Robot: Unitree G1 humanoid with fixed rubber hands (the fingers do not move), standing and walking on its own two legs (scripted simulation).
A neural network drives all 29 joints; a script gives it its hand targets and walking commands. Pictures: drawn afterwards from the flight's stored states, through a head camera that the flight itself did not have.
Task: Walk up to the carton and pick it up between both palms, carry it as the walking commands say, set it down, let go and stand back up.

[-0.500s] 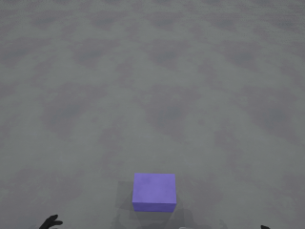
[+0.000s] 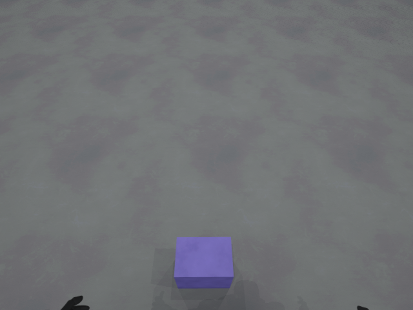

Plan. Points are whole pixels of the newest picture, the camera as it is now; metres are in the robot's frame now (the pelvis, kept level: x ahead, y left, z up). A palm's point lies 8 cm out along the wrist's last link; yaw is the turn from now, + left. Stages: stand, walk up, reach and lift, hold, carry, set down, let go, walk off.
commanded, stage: walk up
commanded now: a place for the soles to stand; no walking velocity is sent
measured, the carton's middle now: (203, 263) +0.40 +0.03 -0.66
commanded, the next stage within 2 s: reach and lift in 0.32 s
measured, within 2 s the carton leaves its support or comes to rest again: neither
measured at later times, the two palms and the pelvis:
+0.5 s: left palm (70, 307) +0.15 +0.29 -0.11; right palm out of the picture +0.16 -0.28 -0.10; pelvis -0.01 +0.01 -0.01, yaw +5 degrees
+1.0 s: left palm (98, 268) +0.23 +0.28 -0.17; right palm (311, 274) +0.24 -0.23 -0.16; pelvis -0.06 +0.02 -0.07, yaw +5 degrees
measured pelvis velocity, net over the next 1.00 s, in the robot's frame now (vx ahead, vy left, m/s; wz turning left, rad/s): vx -0.06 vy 0.02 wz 0.09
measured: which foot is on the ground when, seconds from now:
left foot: down 0.00-1.00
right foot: down 0.00-1.00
